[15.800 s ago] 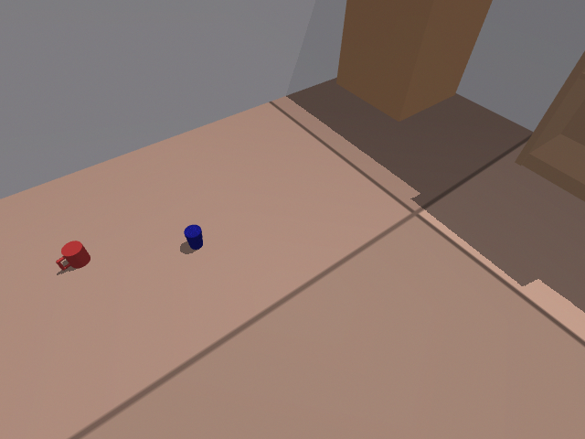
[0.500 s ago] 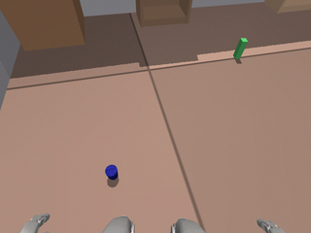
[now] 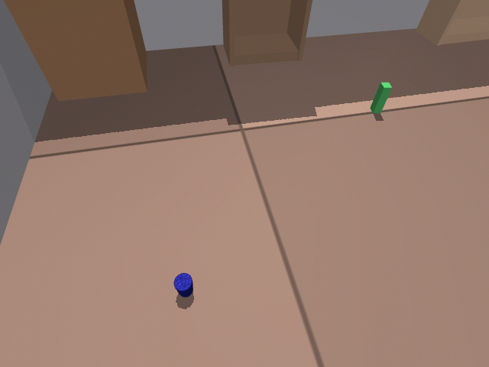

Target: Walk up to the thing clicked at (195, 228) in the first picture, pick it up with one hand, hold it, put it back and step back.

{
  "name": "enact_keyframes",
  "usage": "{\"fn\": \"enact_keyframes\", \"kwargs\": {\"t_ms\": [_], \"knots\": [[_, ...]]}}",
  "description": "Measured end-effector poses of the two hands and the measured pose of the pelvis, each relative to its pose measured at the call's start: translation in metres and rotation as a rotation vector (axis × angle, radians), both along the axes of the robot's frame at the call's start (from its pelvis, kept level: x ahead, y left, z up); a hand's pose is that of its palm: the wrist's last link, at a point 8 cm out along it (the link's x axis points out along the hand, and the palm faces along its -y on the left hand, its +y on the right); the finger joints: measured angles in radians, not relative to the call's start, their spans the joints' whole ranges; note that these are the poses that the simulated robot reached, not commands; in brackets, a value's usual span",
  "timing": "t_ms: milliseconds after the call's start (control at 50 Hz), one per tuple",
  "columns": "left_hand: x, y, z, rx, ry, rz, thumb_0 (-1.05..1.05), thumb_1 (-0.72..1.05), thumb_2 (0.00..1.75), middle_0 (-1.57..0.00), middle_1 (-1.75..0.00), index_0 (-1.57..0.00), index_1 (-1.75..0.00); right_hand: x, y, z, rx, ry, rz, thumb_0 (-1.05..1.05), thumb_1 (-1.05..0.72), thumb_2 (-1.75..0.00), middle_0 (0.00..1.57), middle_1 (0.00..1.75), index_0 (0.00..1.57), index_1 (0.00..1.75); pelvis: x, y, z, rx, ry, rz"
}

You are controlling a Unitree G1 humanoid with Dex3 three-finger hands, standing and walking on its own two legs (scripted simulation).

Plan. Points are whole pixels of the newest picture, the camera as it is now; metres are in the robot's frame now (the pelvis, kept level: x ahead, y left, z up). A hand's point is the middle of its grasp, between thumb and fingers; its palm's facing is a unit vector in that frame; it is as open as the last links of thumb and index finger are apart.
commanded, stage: walk up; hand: left
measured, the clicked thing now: (184, 286) +0.50 +0.24 -0.72
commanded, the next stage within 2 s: stand in 1.24 s
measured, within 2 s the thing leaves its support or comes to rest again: neither
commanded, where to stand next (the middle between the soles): +0.11 -0.01 m, yaw +0 degrees
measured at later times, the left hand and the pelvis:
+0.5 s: hand (106, 366) +0.15 +0.24 -0.14, palm faces +0.00 -0.93 -0.36, open 7.4 cm; pelvis +0.04 -0.01 +0.01, yaw +1 degrees
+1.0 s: hand out of the picture +0.13 +0.25 -0.15, palm faces +0.00 -0.94 -0.34, open 7.4 cm; pelvis +0.04 +0.00 +0.01, yaw +1 degrees
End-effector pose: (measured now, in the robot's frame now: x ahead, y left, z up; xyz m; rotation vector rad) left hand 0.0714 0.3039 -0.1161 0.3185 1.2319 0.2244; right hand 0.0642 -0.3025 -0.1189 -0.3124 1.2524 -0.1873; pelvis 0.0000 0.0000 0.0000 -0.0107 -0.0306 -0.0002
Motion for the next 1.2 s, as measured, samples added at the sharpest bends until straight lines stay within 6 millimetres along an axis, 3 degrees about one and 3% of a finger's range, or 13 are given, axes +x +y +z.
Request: {"fn": "enact_keyframes", "kwargs": {"t_ms": [160,460,620,800,1020,1200], "knots": [[0.021,-0.005,0.001,-0.009,-0.017,-0.002,0.00,0.90,0.90,-0.20,-0.30,-0.20,-0.30,0.020,-0.002,0.005,-0.001,-0.010,0.001,0.01,-0.90,-0.90,0.21,0.30,0.20,0.30,0.015,-0.004,0.003,0.004,0.012,0.005],[0.064,-0.016,0.011,0.002,-0.041,-0.013,0.00,0.90,0.90,-0.20,-0.30,-0.20,-0.30,0.075,-0.005,0.006,0.013,-0.064,0.011,0.01,-0.90,-0.90,0.21,0.30,0.20,0.30,0.039,-0.011,0.007,0.010,0.018,0.012],[0.078,-0.017,0.016,0.002,-0.068,-0.020,0.00,0.90,0.90,-0.20,-0.30,-0.20,-0.30,0.085,-0.003,0.008,0.019,-0.078,0.015,0.01,-0.90,-0.90,0.21,0.30,0.20,0.30,0.042,-0.011,0.009,0.011,0.012,0.015],[0.075,-0.014,0.013,-0.011,-0.069,-0.019,0.00,0.90,0.90,-0.20,-0.30,-0.20,-0.30,0.072,-0.001,0.012,0.007,-0.059,0.006,0.01,-0.90,-0.90,0.21,0.30,0.20,0.30,0.041,-0.007,0.011,0.009,0.001,0.015],[0.053,-0.007,0.008,-0.022,-0.022,-0.003,0.00,0.90,0.90,-0.20,-0.30,-0.20,-0.30,0.052,0.002,0.014,-0.005,-0.015,0.001,0.01,-0.90,-0.90,0.21,0.30,0.20,0.30,0.036,-0.002,0.012,0.008,0.004,0.018],[0.036,-0.005,0.008,-0.014,0.007,0.020,0.00,0.90,0.90,-0.20,-0.30,-0.20,-0.30,0.054,0.005,0.011,0.007,-0.016,0.008,0.01,-0.90,-0.90,0.21,0.30,0.20,0.30,0.037,-0.003,0.012,0.007,0.002,0.023]]}}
